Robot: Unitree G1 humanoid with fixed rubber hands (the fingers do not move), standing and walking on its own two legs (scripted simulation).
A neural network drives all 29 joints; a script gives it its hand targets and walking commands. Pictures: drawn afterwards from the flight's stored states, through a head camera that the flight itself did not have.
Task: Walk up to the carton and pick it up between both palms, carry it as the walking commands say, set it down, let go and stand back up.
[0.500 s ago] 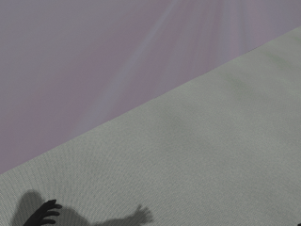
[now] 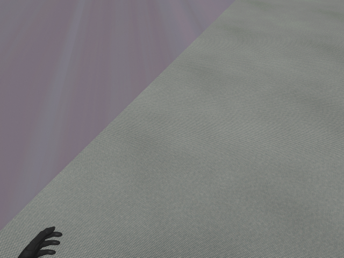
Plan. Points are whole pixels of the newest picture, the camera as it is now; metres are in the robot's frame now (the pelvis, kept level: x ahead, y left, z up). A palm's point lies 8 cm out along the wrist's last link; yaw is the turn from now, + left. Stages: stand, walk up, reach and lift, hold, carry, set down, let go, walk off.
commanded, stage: walk up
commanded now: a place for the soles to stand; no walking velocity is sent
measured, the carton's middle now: out of the picture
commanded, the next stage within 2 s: none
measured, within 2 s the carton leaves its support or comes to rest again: neither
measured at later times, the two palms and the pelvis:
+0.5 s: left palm (147, 116) +0.57 +0.14 -0.03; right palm out of the picture +0.05 -0.42 +0.00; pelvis +0.21 -0.05 +0.01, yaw -24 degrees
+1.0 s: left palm (193, 94) +0.76 -0.03 -0.09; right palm out of the picture +0.31 -0.58 -0.03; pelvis +0.45 -0.22 -0.01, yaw -42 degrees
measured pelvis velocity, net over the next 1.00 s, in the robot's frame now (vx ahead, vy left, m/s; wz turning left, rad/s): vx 0.45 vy -0.22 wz -0.73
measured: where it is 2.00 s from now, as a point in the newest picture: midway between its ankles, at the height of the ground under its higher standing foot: (306, 176)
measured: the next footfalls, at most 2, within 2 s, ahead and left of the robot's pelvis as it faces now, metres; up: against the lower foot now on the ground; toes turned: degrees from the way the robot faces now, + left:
left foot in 0.14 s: +0.21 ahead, +0.09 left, +0.00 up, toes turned +0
right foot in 0.60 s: +0.31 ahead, -0.28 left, +0.00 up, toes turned -32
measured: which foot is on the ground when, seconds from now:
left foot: up 0.00-0.12, down 0.14-0.64, up 0.66-0.88, down 0.90-1.00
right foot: down 0.00-0.14, up 0.16-0.58, down 0.60-0.90, up 0.92-1.00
